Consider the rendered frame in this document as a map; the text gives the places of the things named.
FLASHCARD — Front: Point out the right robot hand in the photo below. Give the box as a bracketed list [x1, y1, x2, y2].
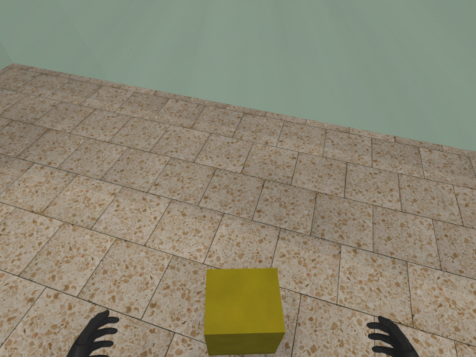
[367, 316, 419, 357]

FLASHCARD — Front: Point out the left robot hand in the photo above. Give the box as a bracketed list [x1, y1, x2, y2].
[66, 310, 120, 357]

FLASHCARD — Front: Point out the carton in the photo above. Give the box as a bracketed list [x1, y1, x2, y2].
[204, 268, 286, 356]

